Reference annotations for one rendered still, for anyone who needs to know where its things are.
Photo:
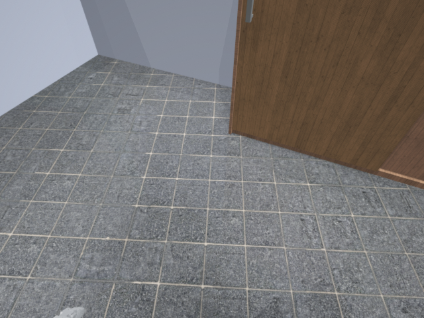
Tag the wardrobe door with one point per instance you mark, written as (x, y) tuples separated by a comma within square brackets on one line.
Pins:
[(407, 158), (339, 78)]

